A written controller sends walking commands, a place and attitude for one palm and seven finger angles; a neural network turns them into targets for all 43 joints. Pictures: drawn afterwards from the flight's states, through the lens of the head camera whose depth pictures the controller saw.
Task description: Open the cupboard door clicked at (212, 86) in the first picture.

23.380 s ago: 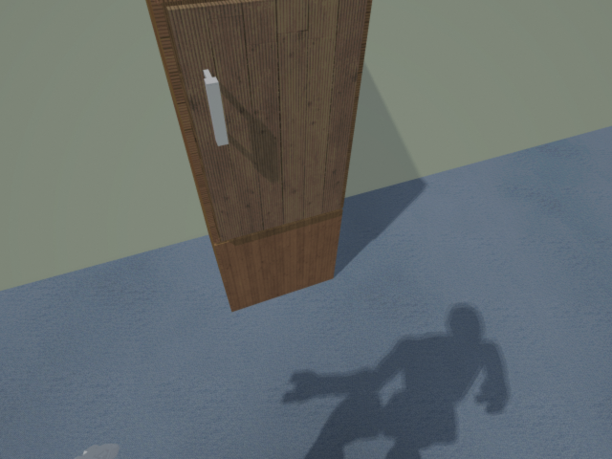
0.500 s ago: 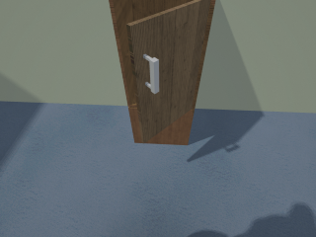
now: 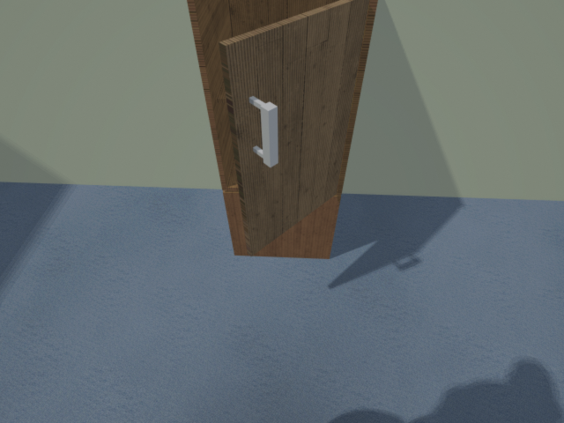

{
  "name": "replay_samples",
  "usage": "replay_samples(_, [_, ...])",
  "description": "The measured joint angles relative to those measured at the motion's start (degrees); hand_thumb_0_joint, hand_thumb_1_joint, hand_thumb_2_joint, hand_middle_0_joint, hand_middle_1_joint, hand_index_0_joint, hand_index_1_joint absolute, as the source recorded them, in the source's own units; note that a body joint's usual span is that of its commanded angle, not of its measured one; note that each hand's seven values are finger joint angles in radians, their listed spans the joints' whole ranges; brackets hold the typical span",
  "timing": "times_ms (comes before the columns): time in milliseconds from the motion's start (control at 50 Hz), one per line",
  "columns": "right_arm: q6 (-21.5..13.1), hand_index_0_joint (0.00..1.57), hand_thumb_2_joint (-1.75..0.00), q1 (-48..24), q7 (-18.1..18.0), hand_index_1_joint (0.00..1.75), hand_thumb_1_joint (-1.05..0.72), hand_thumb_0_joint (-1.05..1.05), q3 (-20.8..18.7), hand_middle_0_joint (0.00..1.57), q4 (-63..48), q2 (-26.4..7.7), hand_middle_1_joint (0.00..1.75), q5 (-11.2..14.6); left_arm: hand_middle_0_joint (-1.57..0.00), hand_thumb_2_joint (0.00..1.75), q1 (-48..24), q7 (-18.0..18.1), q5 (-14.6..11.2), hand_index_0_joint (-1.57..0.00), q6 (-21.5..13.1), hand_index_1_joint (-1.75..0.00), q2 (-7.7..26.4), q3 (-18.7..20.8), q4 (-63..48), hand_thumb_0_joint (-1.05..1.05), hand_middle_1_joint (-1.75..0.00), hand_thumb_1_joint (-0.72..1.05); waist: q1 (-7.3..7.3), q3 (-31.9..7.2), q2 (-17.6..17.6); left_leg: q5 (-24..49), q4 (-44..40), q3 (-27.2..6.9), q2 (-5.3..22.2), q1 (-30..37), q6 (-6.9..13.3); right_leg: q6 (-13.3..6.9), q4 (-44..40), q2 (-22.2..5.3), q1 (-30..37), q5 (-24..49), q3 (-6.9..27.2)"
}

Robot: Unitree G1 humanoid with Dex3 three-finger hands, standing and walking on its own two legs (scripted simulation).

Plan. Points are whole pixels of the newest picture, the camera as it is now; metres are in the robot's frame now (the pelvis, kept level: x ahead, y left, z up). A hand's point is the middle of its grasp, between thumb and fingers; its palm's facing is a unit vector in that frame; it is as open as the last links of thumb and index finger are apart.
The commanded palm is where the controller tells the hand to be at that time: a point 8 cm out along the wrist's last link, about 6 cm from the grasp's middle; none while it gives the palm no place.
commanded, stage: look to check the result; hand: left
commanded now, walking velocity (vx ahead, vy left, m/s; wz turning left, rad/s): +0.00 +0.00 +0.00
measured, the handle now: (262, 132) +0.61 +0.07 +0.08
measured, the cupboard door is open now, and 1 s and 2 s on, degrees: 45 45 45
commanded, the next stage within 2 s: walk to a spot facing it in 0.44 s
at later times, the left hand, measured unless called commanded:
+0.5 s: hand out of the picture +0.02 +0.17 -0.17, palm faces +0.04 -0.98 -0.20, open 7.4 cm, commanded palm none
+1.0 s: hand out of the picture +0.08 +0.18 -0.18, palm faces -0.10 -0.95 -0.29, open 7.4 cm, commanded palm none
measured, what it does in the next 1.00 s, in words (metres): stands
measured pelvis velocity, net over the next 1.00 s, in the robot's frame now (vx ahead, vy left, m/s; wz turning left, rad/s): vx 0.01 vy -0.02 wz -0.19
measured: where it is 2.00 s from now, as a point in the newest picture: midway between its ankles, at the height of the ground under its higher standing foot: outside the picture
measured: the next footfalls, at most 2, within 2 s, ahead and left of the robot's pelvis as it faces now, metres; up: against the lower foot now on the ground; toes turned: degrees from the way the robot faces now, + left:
left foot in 1.44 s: +0.12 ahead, +0.11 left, +0.00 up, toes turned -28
right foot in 1.78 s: -0.02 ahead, -0.13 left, +0.00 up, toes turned -42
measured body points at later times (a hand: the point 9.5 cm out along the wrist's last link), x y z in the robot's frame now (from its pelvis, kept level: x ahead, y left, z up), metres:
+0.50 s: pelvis +0.01 +0.00 +0.00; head +0.03 -0.01 +0.45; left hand +0.02 +0.22 -0.16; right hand +0.02 -0.22 -0.16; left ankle +0.03 +0.11 -0.74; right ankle +0.01 -0.11 -0.74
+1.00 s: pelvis +0.01 -0.02 -0.02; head +0.05 -0.05 +0.43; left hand +0.09 +0.23 -0.16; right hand +0.02 -0.28 -0.18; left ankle +0.02 +0.11 -0.74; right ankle -0.01 -0.11 -0.75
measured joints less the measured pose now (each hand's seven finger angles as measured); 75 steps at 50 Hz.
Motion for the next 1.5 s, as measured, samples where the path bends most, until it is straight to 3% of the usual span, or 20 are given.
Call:
replay_samples(640, [-0.24, 0.20, -0.90, -4.15, -0.15, 0.30, -0.91, 0.00, 0.06, 0.20, -0.43, -1.48, 0.30, 0.13, -0.20, 0.90, -2.26, -0.13, -0.06, -0.20, -0.20, -0.30, 1.40, 0.19, -0.72, 0.01, -0.30, 0.90, 0.58, 0.43, -0.26, -0.93, -0.88, 0.18, 0.37, 1.45, -0.35, -0.19, -1.34, 0.39, 1.52, -0.59, 0.23])
replay_samples(840, [1.00, 0.20, -0.90, -5.67, -0.64, 0.30, -0.91, 0.00, -2.10, 0.20, -5.17, -1.94, 0.30, -0.01, -0.20, 0.90, -2.38, -1.57, 0.58, -0.20, 2.77, -0.30, 2.65, 2.94, -4.71, 0.01, -0.30, 0.90, 1.09, 1.95, -1.08, -5.01, 5.90, 5.19, 2.38, -2.29, -0.47, -0.46, 7.30, 2.27, -5.12, -3.33, 5.03])
replay_samples(940, [0.90, 0.21, -0.90, -6.25, -0.62, 0.30, -0.91, 0.00, -2.87, 0.20, -7.22, -3.45, 0.30, -0.56, -0.20, 0.90, -3.48, -2.23, 0.79, -0.20, 3.47, -0.30, 3.59, 4.01, -7.40, 0.01, -0.30, 0.91, 1.87, 3.20, -0.47, -6.74, 8.54, 8.30, 3.85, -2.57, -1.04, 0.01, 18.30, 0.65, -9.13, -10.60, 1.42])
replay_samples(980, [1.21, 0.21, -0.90, -6.26, -0.52, 0.30, -0.91, 0.00, -3.00, 0.20, -7.96, -4.11, 0.30, -0.42, -0.20, 0.90, -3.10, -2.40, 0.97, -0.20, 2.78, -0.30, 4.09, 4.18, -8.93, 0.01, -0.30, 0.90, 2.08, 2.86, -0.02, -8.34, 11.71, 8.95, 4.92, -3.94, -1.81, -0.56, 13.27, 0.14, -7.40, -6.28, 1.23])
replay_samples(1040, [2.61, 0.21, -0.90, -8.17, -0.24, 0.30, -0.91, 0.00, -3.62, 0.20, -8.48, -5.26, 0.30, 0.11, -0.20, 0.90, -3.85, -1.62, 0.99, -0.20, 1.89, -0.30, 3.91, 4.20, -9.83, 0.01, -0.30, 0.91, 2.00, 3.93, 1.34, -17.31, 27.04, 3.27, 4.00, -9.94, -2.45, -2.46, 13.30, 1.92, -7.75, -6.94, 1.20])
replay_samples(1120, [2.96, 0.20, -0.90, -10.84, -0.06, 0.30, -0.91, 0.01, -3.67, 0.20, -9.96, -5.64, 0.30, 0.33, -0.20, 0.90, -3.42, -0.70, 0.71, -0.20, 1.59, -0.30, 3.61, 4.07, -10.46, 0.01, -0.30, 0.90, 2.40, 4.58, 0.59, -15.64, 37.92, -0.26, 2.09, -14.37, -3.50, -3.05, 8.05, 3.18, -6.06, -3.76, 3.80])
replay_samples(1320, [2.30, 0.20, -0.90, -15.09, -0.11, 0.30, -0.91, 0.00, -2.86, 0.20, -13.98, -4.20, 0.30, 1.03, -0.20, 0.90, -1.56, -1.00, 0.97, -0.21, 2.00, -0.30, 3.65, 3.83, -11.43, 0.01, -0.30, 0.90, 3.50, 3.30, -1.87, -14.66, 28.19, -3.30, 1.01, -12.57, -4.19, -2.05, 2.31, 5.13, -4.63, 0.38, 11.39])
replay_samples(1380, [1.78, 0.20, -0.90, -15.30, -0.14, 0.30, -0.91, 0.00, -2.53, 0.20, -14.90, -3.62, 0.30, 1.32, -0.20, 0.90, -1.65, -1.12, 1.04, -0.21, 2.40, -0.30, 4.29, 4.08, -11.90, 0.01, -0.30, 0.90, 3.75, 2.96, -2.81, -13.84, 20.85, -3.56, 0.30, -10.10, -3.73, -1.13, 2.96, 5.62, -5.38, 0.36, 13.41])
replay_samples(1420, [0.97, 0.20, -0.90, -14.65, -0.23, 0.30, -0.91, 0.00, -2.12, 0.20, -15.57, -3.47, 0.30, 1.40, -0.20, 0.90, -1.64, -1.20, 0.80, -0.21, 2.80, -0.30, 4.82, 4.24, -12.18, 0.01, -0.30, 0.90, 3.37, 2.35, -3.06, -9.62, 11.92, -3.52, 0.30, -6.73, -3.19, -0.22, 4.69, 6.33, -6.54, -0.36, 14.43])
replay_samples(1440, [0.38, 0.20, -0.90, -13.74, -0.21, 0.30, -0.91, 0.00, -1.87, 0.20, -16.25, -4.02, 0.30, 1.22, -0.20, 0.90, -1.32, -1.32, 0.57, -0.21, 3.02, -0.30, 4.78, 4.23, -12.57, 0.01, -0.30, 0.90, 3.02, 1.43, -1.77, -6.69, 6.78, -4.39, 1.66, -4.96, -2.10, 0.09, 6.75, 7.50, -7.99, -1.87, 13.79])
replay_samples(1500, [-0.10, 0.21, -0.90, -11.95, -0.41, 0.30, -0.91, 0.00, -1.21, 0.20, -16.18, -3.35, 0.30, -0.03, -0.20, 0.90, -3.37, -2.17, 0.86, -0.21, 3.59, -0.30, 6.69, 4.86, -12.92, 0.01, -0.30, 0.90, 3.08, 2.62, -3.32, -5.63, 8.79, -2.53, 2.02, -5.23, -1.30, 2.17, 23.78, 5.54, -14.53, -13.84, 8.59])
